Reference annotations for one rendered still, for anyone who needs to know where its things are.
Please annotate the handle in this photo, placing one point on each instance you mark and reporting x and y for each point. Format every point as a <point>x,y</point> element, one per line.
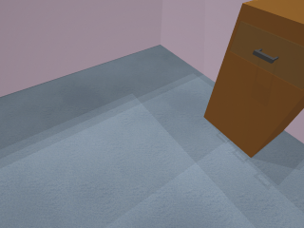
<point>263,56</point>

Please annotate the cabinet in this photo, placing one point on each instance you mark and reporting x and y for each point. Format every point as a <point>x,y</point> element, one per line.
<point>248,104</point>

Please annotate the drawer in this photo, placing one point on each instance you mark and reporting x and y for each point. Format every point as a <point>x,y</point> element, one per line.
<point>290,63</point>

